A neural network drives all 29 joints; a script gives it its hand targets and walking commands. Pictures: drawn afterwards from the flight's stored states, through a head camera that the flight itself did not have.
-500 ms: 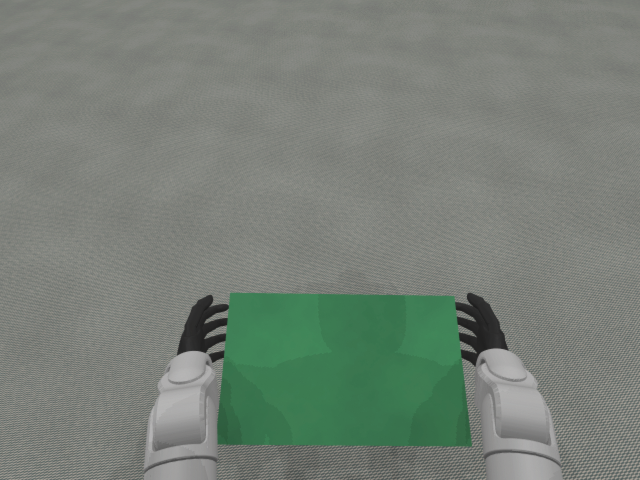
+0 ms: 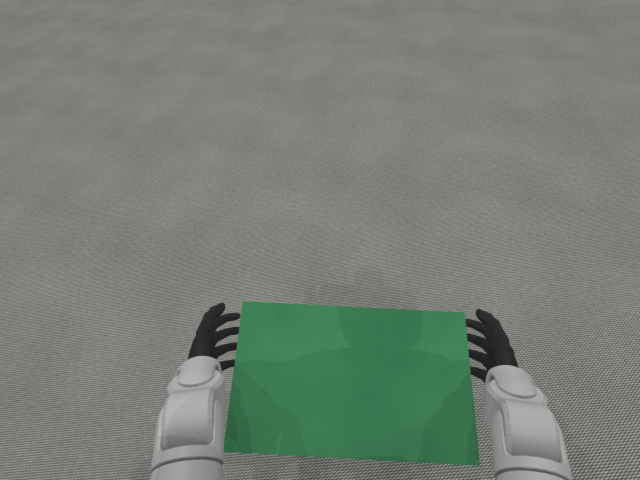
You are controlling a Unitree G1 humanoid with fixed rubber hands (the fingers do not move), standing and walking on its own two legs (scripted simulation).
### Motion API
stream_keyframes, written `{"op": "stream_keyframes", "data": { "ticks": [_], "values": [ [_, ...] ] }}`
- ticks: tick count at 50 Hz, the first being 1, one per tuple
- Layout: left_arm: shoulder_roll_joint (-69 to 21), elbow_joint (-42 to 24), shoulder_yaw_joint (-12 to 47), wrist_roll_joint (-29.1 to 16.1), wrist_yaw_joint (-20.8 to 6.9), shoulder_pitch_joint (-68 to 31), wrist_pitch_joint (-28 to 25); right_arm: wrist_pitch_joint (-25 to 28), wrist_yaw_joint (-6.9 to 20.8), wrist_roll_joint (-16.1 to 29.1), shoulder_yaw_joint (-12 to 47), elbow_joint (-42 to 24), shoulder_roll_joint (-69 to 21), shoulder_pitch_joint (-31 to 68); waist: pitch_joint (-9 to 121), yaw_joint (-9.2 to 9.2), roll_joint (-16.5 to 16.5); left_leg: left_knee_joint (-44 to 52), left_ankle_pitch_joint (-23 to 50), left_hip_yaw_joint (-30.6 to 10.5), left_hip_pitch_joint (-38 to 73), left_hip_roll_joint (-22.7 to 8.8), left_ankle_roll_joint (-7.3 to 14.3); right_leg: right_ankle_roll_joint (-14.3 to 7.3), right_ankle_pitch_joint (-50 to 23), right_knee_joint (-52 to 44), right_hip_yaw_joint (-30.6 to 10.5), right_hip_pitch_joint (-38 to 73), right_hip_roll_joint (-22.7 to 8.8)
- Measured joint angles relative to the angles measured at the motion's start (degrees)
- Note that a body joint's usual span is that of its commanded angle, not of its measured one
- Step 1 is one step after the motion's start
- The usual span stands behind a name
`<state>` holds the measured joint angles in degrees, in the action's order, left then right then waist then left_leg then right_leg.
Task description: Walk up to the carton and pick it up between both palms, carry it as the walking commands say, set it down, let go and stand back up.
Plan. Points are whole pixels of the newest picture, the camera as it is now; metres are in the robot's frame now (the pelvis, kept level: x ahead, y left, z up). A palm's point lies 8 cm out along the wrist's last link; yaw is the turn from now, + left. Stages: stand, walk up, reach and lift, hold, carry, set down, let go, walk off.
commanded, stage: carry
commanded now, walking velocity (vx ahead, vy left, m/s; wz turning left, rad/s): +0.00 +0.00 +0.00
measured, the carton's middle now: (346, 381) +0.27 -0.02 -0.09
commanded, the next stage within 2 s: none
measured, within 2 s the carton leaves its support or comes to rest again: neither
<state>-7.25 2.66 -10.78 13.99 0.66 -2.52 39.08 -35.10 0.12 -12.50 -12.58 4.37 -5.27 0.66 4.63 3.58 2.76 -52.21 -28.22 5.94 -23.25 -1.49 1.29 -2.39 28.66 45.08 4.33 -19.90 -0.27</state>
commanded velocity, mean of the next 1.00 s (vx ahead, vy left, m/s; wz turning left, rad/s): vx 0.00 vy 0.00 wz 0.00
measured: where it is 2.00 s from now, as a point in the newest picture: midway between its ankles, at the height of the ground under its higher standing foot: (347, 362)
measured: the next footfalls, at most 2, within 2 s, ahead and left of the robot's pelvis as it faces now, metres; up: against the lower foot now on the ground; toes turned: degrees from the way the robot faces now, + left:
left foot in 0.22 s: +0.13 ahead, +0.09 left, +0.00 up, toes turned +6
right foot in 0.42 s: +0.21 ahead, -0.12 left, +0.00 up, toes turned -4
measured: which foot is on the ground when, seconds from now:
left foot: up 0.00-0.20, down 0.22-0.46, up 0.48-0.64, down 0.66-0.90, up 0.92-1.00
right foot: down 0.00-0.26, up 0.28-0.40, down 0.42-0.72, up 0.74-0.84, down 0.86-1.00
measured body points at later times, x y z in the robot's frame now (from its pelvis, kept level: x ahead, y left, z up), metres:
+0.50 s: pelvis +0.20 -0.02 +0.00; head +0.19 -0.05 +0.45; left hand +0.48 +0.14 +0.02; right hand +0.45 -0.23 -0.01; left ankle +0.10 +0.08 -0.67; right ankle +0.17 -0.11 -0.71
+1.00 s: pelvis +0.38 -0.03 +0.01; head +0.36 -0.05 +0.46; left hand +0.65 +0.14 +0.03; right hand +0.63 -0.23 +0.00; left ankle +0.32 +0.07 -0.67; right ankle +0.29 -0.12 -0.71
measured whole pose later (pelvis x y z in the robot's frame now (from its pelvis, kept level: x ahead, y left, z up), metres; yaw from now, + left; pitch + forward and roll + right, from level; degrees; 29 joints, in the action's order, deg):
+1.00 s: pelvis +0.38 -0.03 +0.01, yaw +1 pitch +3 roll +1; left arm -7.3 4.3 -9.1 14.9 0.7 -3.2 40.5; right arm -37.4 0.8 -10.5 -12.6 4.4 -2.9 -0.2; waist 6.3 1.6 2.1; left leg -56.6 -35.1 3.8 -25.2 0.0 0.9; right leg -1.4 29.2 39.3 8.1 -13.4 -2.7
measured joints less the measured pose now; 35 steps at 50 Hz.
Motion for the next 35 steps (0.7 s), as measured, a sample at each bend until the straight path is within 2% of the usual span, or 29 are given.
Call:
{"op": "stream_keyframes", "data": {
  "ticks": [2, 5, 8, 10, 11, 13, 14, 16, 17, 19, 20, 21, 22, 24, 27, 30, 32, 33, 34, 35],
  "values": [
    [0.0, 1.6, 0.5, 0.0, 0.0, -0.3, -0.1, -0.6, 0.0, 1.7, 0.3, 0.1, 1.4, -0.9, 0.1, -0.38, -0.9, -4.0, -4.0, -1.9, -0.9, 1.4, -0.1, -0.9, 1.0, -1.6, 0.4, 2.6, -0.3],
    [0.0, 1.4, 1.0, 0.5, 0.2, 0.1, -0.9, -1.0, 0.6, 2.6, 0.4, 0.4, 2.6, 0.5, 0.4, -0.55, -1.9, -4.7, -5.2, -2.7, -2.9, 1.8, -0.2, -1.2, 1.2, -5.3, 0.8, 5.6, 0.1],
    [0.0, -0.9, 2.2, 0.3, 1.0, -0.6, -1.4, -0.2, 0.8, 2.3, -0.5, 0.1, 2.8, 3.0, -0.1, -0.88, -2.8, 1.0, -0.2, -1.9, -4.6, 1.8, -0.2, -1.1, 2.1, -7.3, 1.3, 7.8, 0.6],
    [0.0, -2.8, 2.4, 0.1, 1.4, -0.9, -1.1, 0.3, 1.2, 2.4, -0.9, -0.6, 2.7, 3.9, -0.1, -1.09, -4.1, 8.1, 6.0, -0.6, -4.1, 2.5, 0.0, -0.9, 4.3, -6.4, 1.5, 8.9, 0.4],
    [0.0, -3.5, 2.1, 0.0, 1.5, -0.8, -1.1, 0.6, 1.4, 2.2, -0.9, -0.5, 2.2, 4.2, 0.3, -1.25, -5.5, 9.9, 9.0, 0.3, -3.4, 3.0, 0.4, -0.5, 5.6, -4.2, 1.2, 8.7, -0.3],
    [0.1, -3.7, 0.4, 0.0, 1.7, -0.1, -1.2, 0.8, 1.4, 1.1, -0.6, 0.8, 0.7, 5.1, 1.8, -1.29, -7.5, 8.4, 5.8, 1.8, -2.7, 3.5, 1.3, 1.9, 3.1, 7.3, -0.4, 4.0, -1.7],
    [0.0, -3.7, -0.5, -0.1, 1.8, 0.5, -1.1, 0.5, 1.2, 0.4, -0.3, 1.3, -0.1, 5.7, 2.3, -1.07, -6.8, 7.1, 3.6, 2.0, -2.3, 2.9, 1.6, 3.0, 4.0, 14.1, -1.5, 1.0, -1.0],
    [0.0, -3.8, -1.8, -0.9, 1.8, 2.0, -0.6, 0.0, 0.8, -0.6, 0.0, 2.0, -1.5, 5.6, 2.9, -0.76, -4.5, 5.9, 0.4, 2.4, -0.3, 1.4, 1.6, 2.5, 10.3, 22.6, -3.5, -3.8, 0.7],
    [0.0, -3.9, -2.2, -1.3, 1.8, 2.6, -0.1, -0.3, 0.7, -0.9, 0.0, 1.9, -2.1, 4.8, 3.0, -0.72, -3.7, 6.3, -0.5, 2.7, 1.2, 1.0, 1.4, 2.1, 12.2, 23.0, -4.1, -5.6, 0.8],
    [0.0, -3.7, -2.3, -1.6, 1.2, 2.7, 1.1, -0.5, 0.5, -1.0, 0.4, 1.5, -2.1, 2.8, 2.7, -0.79, -2.8, 7.9, -1.5, 2.8, 4.5, 1.1, 0.7, 1.5, 10.6, 15.7, -3.7, -7.4, -0.4],
    [0.0, -3.5, -2.2, -1.3, 0.8, 2.5, 1.4, -0.5, 0.4, -0.8, 0.5, 1.0, -2.0, 1.8, 2.2, -0.83, -2.5, 8.5, -1.9, 2.7, 6.0, 1.3, 0.4, 1.6, 6.1, 8.7, -3.2, -7.2, -1.1],
    [0.0, -3.1, -1.9, -0.8, 0.4, 2.1, 1.5, -0.4, 0.3, -0.7, 0.5, 0.5, -1.9, 1.0, 1.7, -0.74, -2.2, 8.4, -2.2, 2.4, 7.1, 1.4, 0.1, 1.5, -2.6, 2.5, -2.7, -6.3, -1.6],
    [0.0, -1.7, -1.2, -0.3, 0.2, 1.5, 1.2, -0.3, 0.2, -0.5, 0.4, 0.3, -1.4, 0.2, 1.3, -0.5, -1.0, 6.5, -2.2, 1.3, 7.0, 0.8, -0.2, 1.2, -5.6, 1.6, -1.4, -5.1, -1.4],
    [0.0, 1.0, 0.2, 0.0, 0.0, 0.0, 0.9, -0.4, 0.0, 0.1, 0.2, 0.4, 0.5, -0.6, 0.7, -0.47, 0.8, -1.5, -1.9, -1.3, 4.4, 0.2, -0.9, 0.2, -3.0, 1.1, 0.7, -2.8, -0.8],
    [0.0, 2.4, 1.3, 0.2, -0.1, -0.6, 0.4, -1.5, 0.6, 2.3, 0.4, 0.6, 3.0, -0.1, 0.4, -1.03, 0.2, -6.7, -7.4, -3.6, 1.3, 1.8, -1.1, -0.2, -1.6, -1.5, 1.3, 0.1, -0.9],
    [0.0, 1.1, 1.8, 0.1, 0.2, -1.3, -0.2, -1.1, 1.2, 2.6, -0.7, 1.6, 3.7, 3.2, -0.5, -1.19, -0.8, -0.6, -5.6, -3.5, -1.3, 1.6, -1.4, -0.2, -1.9, -5.1, 1.7, 2.2, -0.3],
    [0.0, -1.0, 2.3, -0.3, 0.9, -1.8, -0.2, -0.5, 1.6, 2.8, -1.4, 1.0, 3.8, 4.9, -1.2, -1.31, -2.0, 7.5, 1.0, -2.8, -1.9, 1.6, -1.4, -0.1, -1.2, -5.8, 2.0, 3.2, -0.2],
    [0.0, -2.3, 2.3, -0.6, 1.1, -1.8, -0.1, -0.2, 1.8, 2.9, -1.4, 0.4, 3.7, 5.2, -1.3, -1.35, -2.8, 11.2, 7.2, -2.3, -1.5, 1.6, -0.7, 0.1, -0.4, -5.3, 2.1, 3.5, -0.2],
    [0.0, -3.4, 1.9, -0.8, 1.2, -1.4, -0.1, 0.1, 1.9, 2.9, -1.4, 0.3, 3.2, 5.4, -0.9, -1.49, -4.3, 11.7, 9.0, -1.7, -1.0, 2.0, 0.3, 0.3, 0.3, -3.9, 1.6, 3.2, -0.7],
    [0.0, -4.2, 1.4, -0.9, 1.3, -0.9, -0.1, 0.3, 1.9, 2.7, -1.2, 0.3, 2.4, 5.5, -0.2, -1.48, -5.5, 11.6, 7.8, -1.1, -0.7, 2.4, 0.7, 0.8, 0.2, -1.1, 1.0, 1.9, -1.3]
  ]
}}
